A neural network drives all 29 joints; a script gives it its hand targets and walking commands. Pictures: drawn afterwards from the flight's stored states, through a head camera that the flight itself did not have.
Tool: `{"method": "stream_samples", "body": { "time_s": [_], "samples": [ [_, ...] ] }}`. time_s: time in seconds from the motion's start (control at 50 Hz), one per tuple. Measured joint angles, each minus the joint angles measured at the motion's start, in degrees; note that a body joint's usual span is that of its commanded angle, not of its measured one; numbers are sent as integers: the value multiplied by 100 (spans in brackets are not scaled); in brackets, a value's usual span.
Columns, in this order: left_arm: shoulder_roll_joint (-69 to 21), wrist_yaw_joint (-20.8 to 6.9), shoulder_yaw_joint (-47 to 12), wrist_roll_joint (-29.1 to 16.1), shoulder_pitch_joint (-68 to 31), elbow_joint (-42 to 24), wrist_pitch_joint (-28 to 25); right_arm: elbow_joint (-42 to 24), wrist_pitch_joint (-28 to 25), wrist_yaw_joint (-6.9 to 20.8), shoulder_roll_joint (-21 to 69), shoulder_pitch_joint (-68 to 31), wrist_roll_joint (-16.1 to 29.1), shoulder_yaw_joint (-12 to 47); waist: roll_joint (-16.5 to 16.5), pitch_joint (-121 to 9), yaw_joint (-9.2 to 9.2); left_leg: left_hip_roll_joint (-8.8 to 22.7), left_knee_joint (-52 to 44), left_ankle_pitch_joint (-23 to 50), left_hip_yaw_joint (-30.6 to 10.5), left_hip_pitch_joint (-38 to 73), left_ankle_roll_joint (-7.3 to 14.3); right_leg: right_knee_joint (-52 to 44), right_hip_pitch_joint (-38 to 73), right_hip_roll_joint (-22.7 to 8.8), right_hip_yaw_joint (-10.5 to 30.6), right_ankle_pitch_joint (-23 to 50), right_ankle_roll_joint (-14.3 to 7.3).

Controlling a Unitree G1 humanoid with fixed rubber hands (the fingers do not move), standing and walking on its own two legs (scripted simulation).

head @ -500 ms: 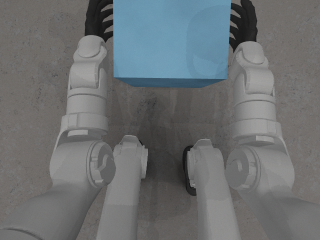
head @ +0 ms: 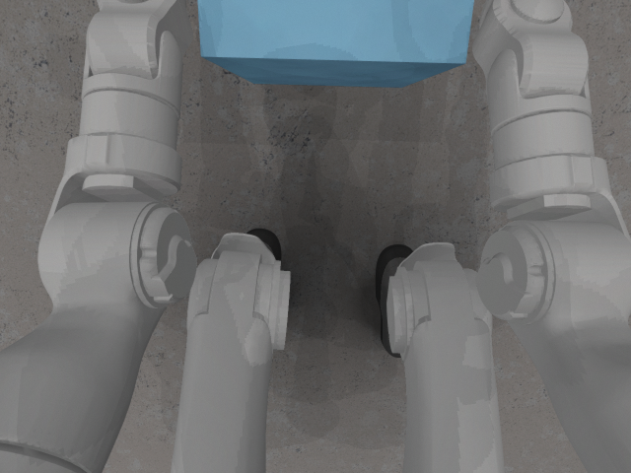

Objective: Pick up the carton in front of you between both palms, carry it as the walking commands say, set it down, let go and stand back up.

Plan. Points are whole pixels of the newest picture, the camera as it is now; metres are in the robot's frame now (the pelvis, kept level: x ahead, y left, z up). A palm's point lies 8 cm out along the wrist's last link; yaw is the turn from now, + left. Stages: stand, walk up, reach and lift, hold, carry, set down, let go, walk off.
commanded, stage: set down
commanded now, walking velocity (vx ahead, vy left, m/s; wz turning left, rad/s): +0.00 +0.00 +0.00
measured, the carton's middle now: out of the picture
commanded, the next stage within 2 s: none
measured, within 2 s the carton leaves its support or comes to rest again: rests again in 0.42 s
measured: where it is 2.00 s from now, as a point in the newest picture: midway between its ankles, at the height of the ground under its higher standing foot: (324, 311)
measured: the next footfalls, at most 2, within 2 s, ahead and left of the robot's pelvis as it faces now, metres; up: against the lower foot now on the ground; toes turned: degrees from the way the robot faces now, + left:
none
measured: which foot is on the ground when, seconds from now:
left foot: down 0.00-1.00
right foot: down 0.00-1.00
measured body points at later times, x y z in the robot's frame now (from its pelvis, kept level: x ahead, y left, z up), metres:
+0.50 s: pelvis +0.00 +0.00 -0.03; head +0.37 +0.01 +0.21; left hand +0.55 +0.19 -0.21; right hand +0.56 -0.12 -0.21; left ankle +0.10 +0.13 -0.38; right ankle +0.09 -0.12 -0.38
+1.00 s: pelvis -0.01 +0.00 -0.03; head +0.37 +0.02 +0.19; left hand +0.55 +0.19 -0.21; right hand +0.57 -0.12 -0.22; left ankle +0.10 +0.13 -0.38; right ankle +0.09 -0.12 -0.38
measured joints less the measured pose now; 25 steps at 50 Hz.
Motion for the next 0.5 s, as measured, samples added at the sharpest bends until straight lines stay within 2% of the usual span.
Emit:
{"method": "stream_samples", "body": {
  "time_s": [0.06,0.2,0.28,0.36,0.42,0.5],
  "samples": [
    [180,-19,-128,-120,-138,73,-15,143,31,-58,-101,-281,116,181,-17,294,52,54,202,-79,25,9,-20,209,-35,71,19,-40,-6],
    [314,-46,-310,-495,-42,159,1,321,-12,-185,-169,-237,411,511,-36,378,-10,61,549,-301,83,60,-11,588,3,93,58,-272,0],
    [276,-122,-235,-414,-50,296,-65,467,-78,-126,-192,-239,389,466,-64,297,32,77,642,-324,52,25,-12,650,-31,122,26,-269,-3],
    [174,-223,-24,-166,-13,504,-126,624,-97,9,-102,-235,110,114,-4,293,59,68,701,-296,29,5,-7,686,-33,124,3,-241,12],
    [89,-280,25,-80,114,536,-157,705,-89,99,-128,-164,27,61,55,381,60,46,709,-266,49,34,-1,710,7,105,22,-237,23],
    [97,-367,4,-230,138,426,-253,634,-233,139,-196,-88,141,174,34,583,57,51,701,-239,65,126,9,714,87,112,36,-210,27]
  ]
}}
